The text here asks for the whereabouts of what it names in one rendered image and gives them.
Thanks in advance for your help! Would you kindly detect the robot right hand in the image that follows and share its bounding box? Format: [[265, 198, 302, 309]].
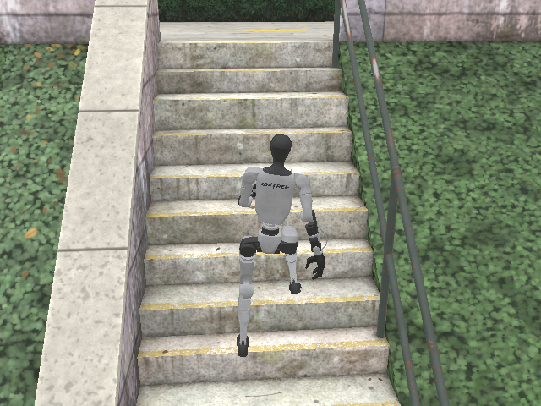
[[305, 253, 325, 280]]

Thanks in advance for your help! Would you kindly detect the right robot forearm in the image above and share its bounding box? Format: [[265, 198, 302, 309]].
[[305, 210, 323, 255]]

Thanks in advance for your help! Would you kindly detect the right robot thigh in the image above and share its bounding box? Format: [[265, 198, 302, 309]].
[[280, 226, 298, 255]]

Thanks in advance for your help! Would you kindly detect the right robot upper arm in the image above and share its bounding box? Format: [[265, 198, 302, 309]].
[[295, 173, 314, 222]]

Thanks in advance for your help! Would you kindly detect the left robot upper arm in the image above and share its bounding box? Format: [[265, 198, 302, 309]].
[[239, 167, 260, 207]]

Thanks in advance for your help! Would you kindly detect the humanoid robot torso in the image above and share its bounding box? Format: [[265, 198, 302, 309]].
[[255, 166, 296, 254]]

